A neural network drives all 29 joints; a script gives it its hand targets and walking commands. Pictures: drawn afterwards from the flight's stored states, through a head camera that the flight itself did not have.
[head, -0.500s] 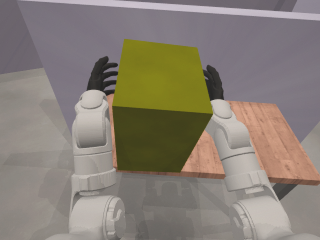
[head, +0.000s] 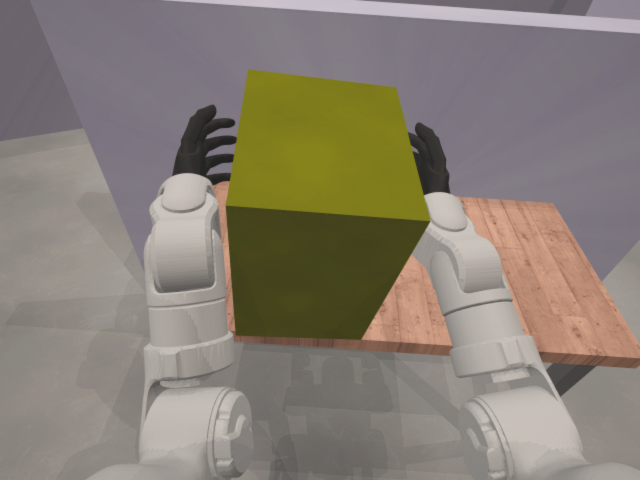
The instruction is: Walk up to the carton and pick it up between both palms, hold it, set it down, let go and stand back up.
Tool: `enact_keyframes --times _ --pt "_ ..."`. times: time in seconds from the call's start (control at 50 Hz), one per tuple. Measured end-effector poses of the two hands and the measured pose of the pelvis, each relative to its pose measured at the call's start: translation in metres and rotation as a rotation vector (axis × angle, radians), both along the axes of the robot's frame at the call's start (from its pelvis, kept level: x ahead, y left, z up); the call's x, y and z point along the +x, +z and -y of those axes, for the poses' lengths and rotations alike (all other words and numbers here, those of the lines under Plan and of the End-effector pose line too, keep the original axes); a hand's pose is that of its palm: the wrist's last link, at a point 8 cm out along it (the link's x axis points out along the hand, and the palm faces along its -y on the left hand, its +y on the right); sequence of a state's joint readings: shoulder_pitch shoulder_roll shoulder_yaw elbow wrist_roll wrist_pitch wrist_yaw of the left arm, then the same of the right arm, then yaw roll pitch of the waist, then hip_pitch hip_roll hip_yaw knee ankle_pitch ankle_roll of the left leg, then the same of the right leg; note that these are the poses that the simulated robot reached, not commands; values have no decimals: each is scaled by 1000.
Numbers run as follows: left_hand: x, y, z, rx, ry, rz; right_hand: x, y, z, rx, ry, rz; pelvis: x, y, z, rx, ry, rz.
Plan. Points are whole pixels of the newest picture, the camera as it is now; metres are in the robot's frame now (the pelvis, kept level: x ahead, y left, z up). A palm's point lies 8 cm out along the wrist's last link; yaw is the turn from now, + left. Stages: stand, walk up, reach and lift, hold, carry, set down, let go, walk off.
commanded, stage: hold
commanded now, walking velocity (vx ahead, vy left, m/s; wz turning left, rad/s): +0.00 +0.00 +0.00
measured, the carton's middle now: (310, 219) +0.37 +0.01 +0.15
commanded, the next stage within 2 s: set down in 0.72 s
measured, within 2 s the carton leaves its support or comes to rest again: neither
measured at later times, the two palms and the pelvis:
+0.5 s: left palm (192, 178) +0.36 +0.14 +0.23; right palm (428, 192) +0.35 -0.12 +0.21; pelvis +0.00 +0.00 +0.00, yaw +0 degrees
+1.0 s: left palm (201, 161) +0.36 +0.13 +0.24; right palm (436, 187) +0.36 -0.13 +0.21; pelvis +0.00 +0.00 +0.00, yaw +0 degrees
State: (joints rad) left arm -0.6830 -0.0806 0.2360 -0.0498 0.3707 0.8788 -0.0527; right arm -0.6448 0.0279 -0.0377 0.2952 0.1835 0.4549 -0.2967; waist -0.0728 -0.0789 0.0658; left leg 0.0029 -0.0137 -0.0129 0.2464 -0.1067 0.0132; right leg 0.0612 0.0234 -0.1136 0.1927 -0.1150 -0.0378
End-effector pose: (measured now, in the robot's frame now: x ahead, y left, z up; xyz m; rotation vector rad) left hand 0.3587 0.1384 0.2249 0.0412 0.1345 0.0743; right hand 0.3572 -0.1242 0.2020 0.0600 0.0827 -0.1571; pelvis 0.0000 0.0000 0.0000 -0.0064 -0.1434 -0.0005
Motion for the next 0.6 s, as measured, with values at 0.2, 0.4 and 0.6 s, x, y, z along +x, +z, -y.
enact_keyframes --times 0.2,0.4,0.6 --pt "0 0 -1 -7 -3 8 1 2 0 -5 0 6 3 0 1 -1 -1 -4" --pt "-3 2 -3 -1 -2 11 -3 3 -3 -5 0 7 1 0 0 -2 1 -1" --pt "-3 3 -1 4 -2 7 -3 2 0 1 -3 3 -1 0 -1 -2 0 1"
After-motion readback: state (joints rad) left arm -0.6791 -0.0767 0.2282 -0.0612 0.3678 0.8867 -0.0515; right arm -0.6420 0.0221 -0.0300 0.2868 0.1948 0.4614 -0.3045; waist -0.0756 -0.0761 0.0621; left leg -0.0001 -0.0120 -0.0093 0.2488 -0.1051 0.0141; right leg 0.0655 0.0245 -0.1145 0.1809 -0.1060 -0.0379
